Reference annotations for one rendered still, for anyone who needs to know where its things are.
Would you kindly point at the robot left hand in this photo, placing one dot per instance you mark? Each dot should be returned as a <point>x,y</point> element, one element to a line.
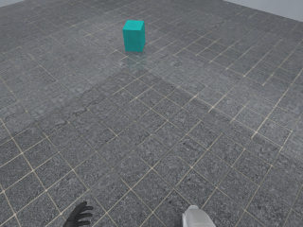
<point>75,216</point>

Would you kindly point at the carton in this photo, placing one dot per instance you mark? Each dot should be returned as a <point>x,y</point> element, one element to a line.
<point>134,35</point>

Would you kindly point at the robot right shin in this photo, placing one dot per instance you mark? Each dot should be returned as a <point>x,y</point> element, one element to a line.
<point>193,207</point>

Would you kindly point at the right robot thigh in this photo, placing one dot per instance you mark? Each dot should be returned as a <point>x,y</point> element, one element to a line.
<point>195,217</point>

